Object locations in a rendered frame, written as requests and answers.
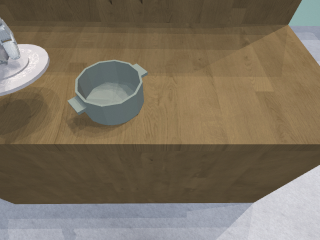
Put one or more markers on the table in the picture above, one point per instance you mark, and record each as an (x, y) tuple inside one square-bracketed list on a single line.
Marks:
[(231, 108)]

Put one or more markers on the lid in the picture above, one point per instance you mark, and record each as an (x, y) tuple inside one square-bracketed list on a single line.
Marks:
[(19, 73)]

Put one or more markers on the left robot hand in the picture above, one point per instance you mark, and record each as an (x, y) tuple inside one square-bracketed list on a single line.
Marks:
[(11, 46)]

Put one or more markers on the pot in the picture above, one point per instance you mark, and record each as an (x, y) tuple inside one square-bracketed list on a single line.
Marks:
[(110, 92)]

